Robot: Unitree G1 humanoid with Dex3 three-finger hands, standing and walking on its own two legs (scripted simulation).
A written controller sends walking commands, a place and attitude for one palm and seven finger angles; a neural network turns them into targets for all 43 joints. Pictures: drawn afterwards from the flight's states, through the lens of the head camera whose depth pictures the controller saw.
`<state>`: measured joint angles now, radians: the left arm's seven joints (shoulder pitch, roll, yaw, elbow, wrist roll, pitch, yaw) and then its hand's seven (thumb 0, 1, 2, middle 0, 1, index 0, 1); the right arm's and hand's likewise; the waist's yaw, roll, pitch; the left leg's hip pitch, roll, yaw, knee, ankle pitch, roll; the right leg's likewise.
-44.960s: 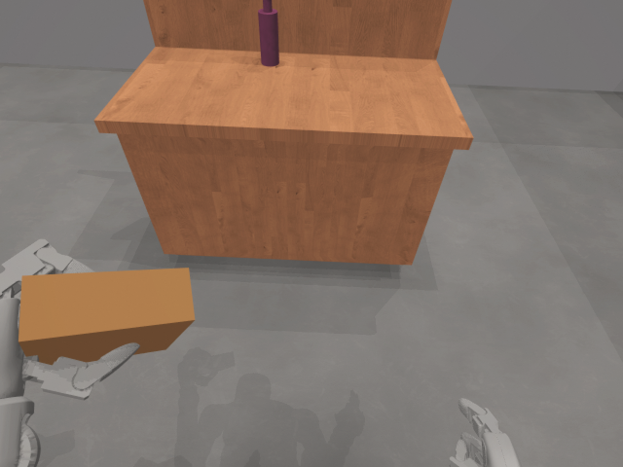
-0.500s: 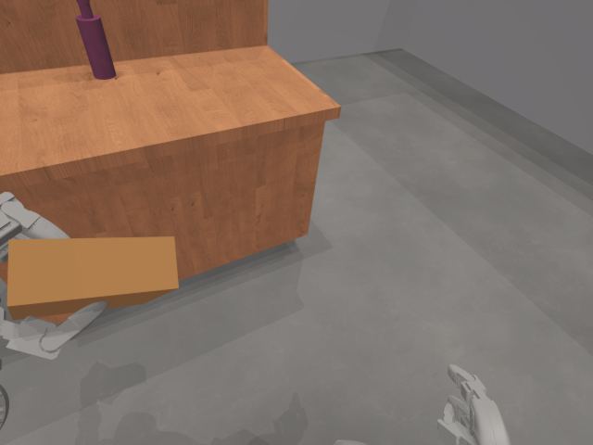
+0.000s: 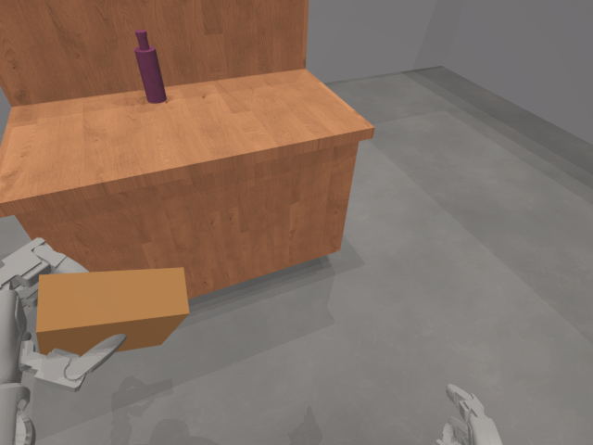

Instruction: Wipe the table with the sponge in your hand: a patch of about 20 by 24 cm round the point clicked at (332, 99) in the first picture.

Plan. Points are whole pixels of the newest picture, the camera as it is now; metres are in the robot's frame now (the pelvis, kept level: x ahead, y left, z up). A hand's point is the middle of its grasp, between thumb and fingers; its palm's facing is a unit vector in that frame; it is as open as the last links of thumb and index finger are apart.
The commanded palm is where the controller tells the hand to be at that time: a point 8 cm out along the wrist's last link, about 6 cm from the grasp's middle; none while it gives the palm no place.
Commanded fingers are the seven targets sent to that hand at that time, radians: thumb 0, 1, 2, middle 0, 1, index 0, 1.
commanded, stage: stop stepping back and stand still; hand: left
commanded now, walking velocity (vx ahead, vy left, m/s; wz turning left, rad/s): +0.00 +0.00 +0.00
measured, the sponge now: (133, 314) +0.23 +0.20 +0.13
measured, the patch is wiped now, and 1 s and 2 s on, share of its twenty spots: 1.00 1.00 1.00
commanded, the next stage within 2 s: stand and wait in 0.50 s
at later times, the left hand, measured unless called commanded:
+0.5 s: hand (67, 291) +0.23 +0.26 +0.16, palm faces +0.39 -0.87 -0.29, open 9.4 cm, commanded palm +0.18 +0.30 +0.19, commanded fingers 0.00 0.10 1.30 -1.20 -1.60 -1.20 -1.60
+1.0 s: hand (67, 291) +0.23 +0.26 +0.16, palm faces +0.39 -0.87 -0.31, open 9.4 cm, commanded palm +0.18 +0.30 +0.19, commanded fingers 0.00 0.10 1.30 -1.20 -1.60 -1.20 -1.60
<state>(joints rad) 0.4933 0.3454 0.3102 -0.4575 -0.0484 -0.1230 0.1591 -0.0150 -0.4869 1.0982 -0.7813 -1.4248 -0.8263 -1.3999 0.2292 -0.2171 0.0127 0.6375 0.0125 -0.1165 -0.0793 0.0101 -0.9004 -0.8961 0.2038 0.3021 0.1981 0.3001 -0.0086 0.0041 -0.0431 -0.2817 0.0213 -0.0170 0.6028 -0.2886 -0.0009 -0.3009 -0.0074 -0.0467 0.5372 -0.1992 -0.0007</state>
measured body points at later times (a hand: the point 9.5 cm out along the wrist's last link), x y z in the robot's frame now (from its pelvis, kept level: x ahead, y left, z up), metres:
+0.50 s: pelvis +0.02 +0.02 +0.01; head +0.00 +0.04 +0.46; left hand +0.20 +0.30 +0.18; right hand +0.19 -0.20 -0.06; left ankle +0.02 +0.12 -0.73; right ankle +0.05 -0.12 -0.73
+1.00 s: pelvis +0.01 +0.02 +0.01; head +0.00 +0.04 +0.46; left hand +0.20 +0.30 +0.18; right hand +0.19 -0.21 -0.06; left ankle +0.02 +0.12 -0.73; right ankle +0.05 -0.12 -0.73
